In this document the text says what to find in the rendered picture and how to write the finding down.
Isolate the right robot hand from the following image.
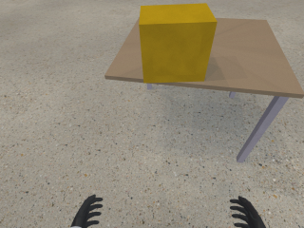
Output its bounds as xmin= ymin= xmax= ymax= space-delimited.
xmin=230 ymin=196 xmax=266 ymax=228

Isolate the carton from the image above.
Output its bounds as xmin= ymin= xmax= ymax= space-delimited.
xmin=139 ymin=3 xmax=218 ymax=84

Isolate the left robot hand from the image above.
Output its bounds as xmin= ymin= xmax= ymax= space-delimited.
xmin=70 ymin=194 xmax=103 ymax=228

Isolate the table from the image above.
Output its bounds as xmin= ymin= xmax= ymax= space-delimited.
xmin=104 ymin=17 xmax=304 ymax=163

